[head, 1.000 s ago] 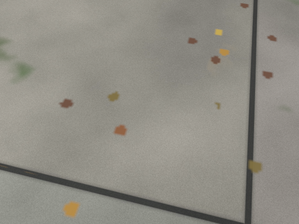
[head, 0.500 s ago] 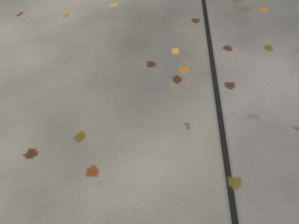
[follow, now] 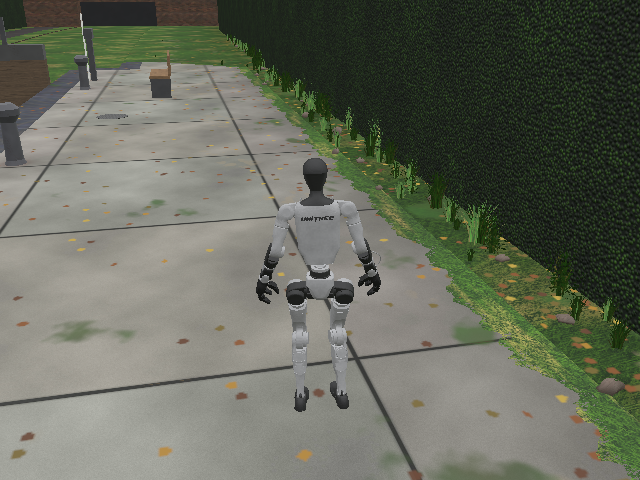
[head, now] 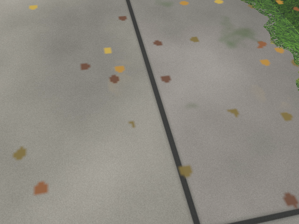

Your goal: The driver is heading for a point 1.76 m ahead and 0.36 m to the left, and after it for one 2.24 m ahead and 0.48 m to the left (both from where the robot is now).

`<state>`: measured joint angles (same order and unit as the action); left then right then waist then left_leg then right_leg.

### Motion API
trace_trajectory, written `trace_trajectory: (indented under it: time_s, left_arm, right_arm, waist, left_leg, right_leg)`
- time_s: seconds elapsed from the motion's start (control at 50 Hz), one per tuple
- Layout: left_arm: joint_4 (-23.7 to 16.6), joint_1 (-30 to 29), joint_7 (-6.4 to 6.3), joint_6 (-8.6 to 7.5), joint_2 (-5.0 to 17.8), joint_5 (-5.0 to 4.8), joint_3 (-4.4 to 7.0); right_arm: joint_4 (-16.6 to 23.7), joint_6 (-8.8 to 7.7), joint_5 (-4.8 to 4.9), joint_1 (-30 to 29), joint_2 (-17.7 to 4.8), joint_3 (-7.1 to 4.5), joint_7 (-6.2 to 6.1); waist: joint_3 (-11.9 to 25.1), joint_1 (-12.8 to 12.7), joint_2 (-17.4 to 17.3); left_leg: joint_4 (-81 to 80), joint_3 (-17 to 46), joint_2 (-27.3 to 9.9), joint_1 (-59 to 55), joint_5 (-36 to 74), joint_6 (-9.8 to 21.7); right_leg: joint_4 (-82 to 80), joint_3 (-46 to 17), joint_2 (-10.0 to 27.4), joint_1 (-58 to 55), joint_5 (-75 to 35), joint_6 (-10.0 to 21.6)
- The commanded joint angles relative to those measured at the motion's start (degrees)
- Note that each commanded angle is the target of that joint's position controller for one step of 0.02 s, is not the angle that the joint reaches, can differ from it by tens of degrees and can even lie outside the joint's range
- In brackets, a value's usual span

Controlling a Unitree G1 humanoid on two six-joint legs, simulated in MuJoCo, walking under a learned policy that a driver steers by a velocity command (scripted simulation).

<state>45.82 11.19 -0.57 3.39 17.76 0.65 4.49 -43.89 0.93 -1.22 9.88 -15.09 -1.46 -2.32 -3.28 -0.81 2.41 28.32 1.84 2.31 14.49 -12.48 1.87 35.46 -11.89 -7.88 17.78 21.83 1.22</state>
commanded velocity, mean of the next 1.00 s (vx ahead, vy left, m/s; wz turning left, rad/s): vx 0.35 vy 0.00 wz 0.29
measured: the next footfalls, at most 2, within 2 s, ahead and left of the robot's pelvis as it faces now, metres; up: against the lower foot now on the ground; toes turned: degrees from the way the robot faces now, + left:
right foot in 0.32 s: +0.04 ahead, -0.10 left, +0.00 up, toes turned +11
left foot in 0.74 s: +0.31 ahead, +0.20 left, +0.00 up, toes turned +26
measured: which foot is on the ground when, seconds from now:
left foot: down 0.00-0.32, up 0.34-0.72, down 0.74-1.00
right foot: up 0.00-0.30, down 0.32-0.76, up 0.78-1.00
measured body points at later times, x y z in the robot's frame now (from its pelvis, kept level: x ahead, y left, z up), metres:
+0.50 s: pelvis +0.07 +0.01 +0.01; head +0.09 -0.01 +0.46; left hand +0.04 +0.29 -0.11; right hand +0.23 -0.25 -0.12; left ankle +0.08 +0.14 -0.67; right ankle +0.00 -0.11 -0.74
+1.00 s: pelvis +0.30 +0.14 +0.01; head +0.32 +0.16 +0.46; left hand +0.26 +0.40 -0.13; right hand +0.45 -0.08 -0.12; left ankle +0.27 +0.18 -0.74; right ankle +0.42 +0.01 -0.65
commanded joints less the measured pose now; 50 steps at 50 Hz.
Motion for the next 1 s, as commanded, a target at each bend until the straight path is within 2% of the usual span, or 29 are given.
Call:
trace_trajectory:
  time_s: [0.02, 0.04, 0.08, 0.12, 0.16, 0.2, 0.26, 0.3, 0.32, 0.34, 0.36, 0.38, 0.4, 0.42, 0.46, 0.52, 0.62, 0.66, 0.7, 0.72, 0.74, 0.76, 0.78, 0.8, 0.82, 0.84, 0.88, 0.9, 1.0]
  left_arm:
    - [-1.15, 4.02, -0.6, -0.1, 4.64, 0.11, 0.63]
    - [0.05, 4.21, -0.4, -0.02, 3.21, 0.11, 0.11]
    - [0.72, 3.23, -0.04, -0.3, 3.1, 1.03, -0.46]
    - [0.12, -0.61, -0.02, -1.15, 4.54, 1.27, -0.42]
    - [-1.07, -4.14, 0.17, -2.01, 4.58, 0.93, -0.57]
    - [-1.75, -5.59, 0.23, -3.07, 3.84, 0.61, -0.9]
    - [-1.29, -2.44, -0.07, -4.63, 2.51, 0.23, -1.35]
    - [1.25, 5.91, -1.01, -5.28, 1.76, 0.15, -1.32]
    - [2.46, 11.01, -1.95, -5.58, 5.87, 0.64, -0.33]
    - [1.91, 13.22, -2.61, -5.63, 10.89, 1.05, 0.53]
    - [1.92, 9.2, -2.6, -5.59, 13.31, 1.8, 1.43]
    - [1.25, 5.82, -2.24, -6.03, 8.81, 1.59, 0.46]
    - [0.69, 3.39, -1.74, -6.65, 5.46, 1.04, -0.47]
    - [0.52, 3.24, -1.44, -7.26, 4.48, 1.01, -0.83]
    - [1.69, 6.29, -1.06, -8.14, 4.25, 0.92, -0.97]
    - [3.46, 10.06, -0.13, -8.61, 3.83, 0.99, -1.16]
    - [4.89, 11.28, -0.02, -8.87, 5.07, 0.71, -1.27]
    - [5.8, 12.1, -0.24, -8.72, 6.07, 0.68, -1.22]
    - [6.4, 12.51, -0.79, -8.05, 7.94, 0.76, -0.87]
    - [6.32, 12.49, -1.01, -7.64, 8.57, 0.69, -0.78]
    - [5.85, 12.1, -0.87, -7.62, 8.2, 0.62, -1.04]
    - [3.23, 15.96, 0.48, -7.86, 0.14, -0.39, -2.98]
    - [2.81, 15.03, 0.67, -8.23, 3.79, -0.53, -2.04]
    - [1.25, 7.85, 0.62, -8.26, 5.83, -0.68, -1.31]
    - [0.93, 6.99, 0.87, -8.74, 3.94, -0.97, -2.01]
    - [2.34, 8.21, 1.07, -8.48, 2.92, -0.64, -2.1]
    - [5.07, 13.49, 1.67, -6.16, 1.29, 0.73, -2.29]
    - [5.51, 13.75, 1.88, -5.49, 1.11, 0.93, -2.09]
    - [3.5, 4.94, 2.76, -4.64, 0.56, 0.41, -1.31]
  right_arm:
    - [3.21, -1.43, -0.15, -2.01, -5.34, -0.17, 0.81]
    - [3.02, -1.67, -0.09, -4.83, -3.27, 0.65, 1.12]
    - [1.45, -1.56, 0.02, -2.69, -5.74, 0.09, 1.11]
    - [-1.14, -0.6, 0.28, 4.63, -10.67, -1.95, 1.52]
    - [-2.62, -0.05, 0.47, 8.12, -11.49, -2.93, 1.79]
    - [-3.38, 0.05, 0.3, 8.85, -10.97, -3.55, 1.98]
    - [-3.19, -0.09, 0.41, 5.86, -10.44, -4.46, 2.52]
    - [-1.72, 0.1, 0.83, 0.24, -9.61, -4.92, 2.63]
    - [-0.16, -0.45, 1.21, -1.76, -6.99, -4.51, 2.6]
    - [1.7, -1.18, 1.79, -1.07, -1.53, -2.97, 2.88]
    - [2.48, -1.42, 0.08, -3.6, -5.19, -3.36, 2.67]
    - [1.77, -1.65, -0.29, -2.58, -6.97, -3.81, 3.2]
    - [0.05, -1.78, -0.27, 0.46, -7.06, -3.97, 3.86]
    - [-0.88, -1.65, -0.47, 2.11, -6.99, -4.04, 4.32]
    - [-0.37, -1.34, -1.02, 0.74, -6.12, -3.73, 5.27]
    - [2.73, -1.16, -0.83, -5.33, -4.54, -2.88, 6.36]
    - [7.23, -1.2, -0.94, -13.67, -2.64, -1.13, 7.99]
    - [7.6, -1.11, -1.06, -12.88, -3.08, -1.1, 7.6]
    - [5.83, -1.27, -1.34, -5.7, -4.94, -1.88, 6.68]
    - [3.57, -1.66, -1.47, 2.15, -6.59, -2.73, 6.2]
    - [0.37, -2.0, -2.04, 11.44, -9.0, -3.97, 5.26]
    - [0.11, -2.04, -2.62, 13.85, -14.53, -5.32, 4.17]
    - [0.67, -1.56, -0.52, 16.01, -15.33, -5.48, 3.87]
    - [-0.32, -1.46, 0.15, 11.76, -13.97, -5.3, 3.32]
    - [-0.8, -1.99, 0.18, 8.51, -10.62, -4.28, 2.97]
    - [-1.17, -2.73, -0.19, 6.23, -7.9, -3.45, 2.91]
    - [-1.79, -4.2, 0.04, 3.84, -5.46, -2.44, 2.87]
    - [-2.56, -5.19, -0.06, 5.04, -4.91, -2.24, 3.08]
    - [-5.08, -6.53, 0.09, 8.21, -4.98, -2.17, 2.84]
  waist:
    - [3.44, -1.82, -9.26]
    - [1.9, -2.82, -9.38]
    - [3.08, -1.67, -13.93]
    - [2.97, 1.92, -13.18]
    - [0.9, 3.36, -12.01]
    - [0.04, 3.43, -11.75]
    - [1.43, 0.86, -10.52]
    - [2.18, -4.52, -8.1]
    - [3.23, -6.62, -2.03]
    - [6.27, -6.73, 9.89]
    - [-1.77, -5.04, 6.46]
    - [-5.42, -2.21, 2.32]
    - [-5.98, -0.36, 1.85]
    - [-5.15, 0.02, 3.0]
    - [-3.79, -0.78, 2.97]
    - [-4.3, -2.08, 2.87]
    - [-5.24, -3.03, 3.51]
    - [-3.57, -2.06, 3.65]
    - [2.22, 1.71, 4.93]
    - [7.08, 5.08, 5.01]
    - [11.77, 9.45, 2.55]
    - [18.99, 6.79, -11.71]
    - [26.58, 8.15, -9.6]
    - [17.04, 7.49, -4.28]
    - [9.33, 5.06, -3.44]
    - [5.39, 2.69, -1.54]
    - [3.31, -0.8, -3.61]
    - [2.37, -0.87, -4.19]
    - [-1.67, 0.57, -5.35]
  left_leg:
    - [-15.91, 22.29, -19.83, 1.21, 9.52, 11.17]
    - [-15.84, 17.06, -15.52, 2.35, 8.15, 8.67]
    - [-14.31, 14.08, -10.19, -3.48, 8.38, 6.32]
    - [-14.75, 18.85, -10.41, -9.74, -2.51, 8.45]
    - [-17.02, 24.23, -12.15, -12.18, -14.42, 10.59]
    - [-17.87, 26.53, -12.25, -11.92, -17.45, 11.47]
    - [-16.64, 25.8, -9.83, -6.31, -15.15, 10.75]
    - [-11.43, 21.54, -4.96, 6.57, -15.38, 6.87]
    - [-3.1, 16.5, -0.99, 20.01, -19.27, 3.29]
    - [14.17, 5.7, 4.76, 28.01, -21.24, 1.21]
    - [21.4, 3.6, 1.16, 32.39, -15.97, 1.41]
    - [25.19, 5.48, -2.1, 31.65, -11.21, 1.58]
    - [26.87, 5.27, -2.51, 31.12, -7.84, 0.99]
    - [28.97, 4.34, -2.59, 30.57, -5.5, 0.31]
    - [32.92, 2.14, -3.32, 31.24, -2.54, -0.32]
    - [30.79, -0.2, -3.96, 32.93, 0.8, -1.03]
    - [13.77, -7.18, -3.96, 23.55, 5.86, 0.81]
    - [9.4, -10.01, -1.53, 17.83, 3.9, 3.34]
    - [8.07, -11.82, 2.66, 8.33, -0.76, 6.25]
    - [5.67, -10.67, 4.16, -1.8, -0.82, 7.98]
    - [2.03, -6.29, 2.66, -16.35, -0.65, 10.16]
    - [-1.27, 20.24, -16.49, -35.68, -9.84, 16.68]
    - [-10.17, 42.39, -26.21, -36.4, -5.9, 20.38]
    - [-11.2, 31.21, -23.16, -28.85, -2.09, 17.91]
    - [-12.67, 23.21, -21.42, -18.85, 3.84, 16.08]
    - [-14.32, 16.87, -18.48, -12.13, 8.41, 13.35]
    - [-17.95, 8.3, -15.2, -3.71, 11.01, 10.88]
    - [-18.33, 6.43, -14.61, -2.47, 15.75, 10.46]
    - [-22.82, -1.94, -12.28, -6.81, 14.58, 6.87]
  right_leg:
    - [12.08, -0.18, 1.98, -1.58, 8.09, -0.37]
    - [9.72, 1.16, 3.47, -3.5, 4.55, -1.11]
    - [3.82, 7.27, 4.33, -2.93, 1.93, -2.45]
    - [3.7, 10.35, 2.86, 2.09, 4.62, -2.8]
    - [3.24, 10.07, 3.78, 6.75, 6.64, -2.54]
    - [1.33, 9.93, 4.19, 6.99, 7.26, -1.84]
    - [-7.08, 10.19, 3.73, -1.88, 3.6, 0.46]
    - [-20.34, 11.18, 4.18, -19.44, -7.02, 2.6]
    - [-22.65, 4.69, 11.45, -32.28, -2.09, 3.86]
    - [-28.45, -13.83, 27.0, -36.53, 15.88, 6.96]
    - [-31.41, -21.05, 32.41, -24.67, 21.77, 11.1]
    - [-31.37, -17.36, 30.0, -20.92, 19.58, 11.37]
    - [-31.47, -11.2, 26.18, -20.66, 13.4, 9.41]
    - [-31.35, -5.2, 23.46, -21.2, 5.15, 8.07]
    - [-29.91, 2.39, 21.15, -21.71, -7.38, 7.5]
    - [-28.8, 8.74, 20.44, -21.13, -21.15, 7.43]
    - [-27.73, 16.59, 20.16, -17.89, -33.99, 6.08]
    - [-22.81, 19.24, 20.77, -20.31, -49.97, 5.18]
    - [-9.33, 21.61, 21.45, -22.62, -70.32, 4.35]
    - [1.24, 22.02, 21.82, -19.76, -69.77, 3.95]
    - [15.14, 22.75, 20.5, -10.33, -58.3, 2.98]
    - [37.35, 22.64, 13.67, 12.2, -10.49, 0.55]
    - [48.43, 13.35, 7.58, 17.32, 7.15, 0.53]
    - [48.15, 9.71, 11.0, 20.86, -0.04, 1.15]
    - [43.38, 9.91, 12.81, 19.48, -3.48, 1.6]
    - [38.44, 9.58, 14.47, 16.12, -4.45, 1.81]
    - [33.98, 9.12, 15.02, 9.06, -5.17, 1.39]
    - [33.06, 8.95, 14.56, 8.34, -5.4, 1.47]
    - [24.88, 8.61, 13.69, 19.75, -15.95, 0.94]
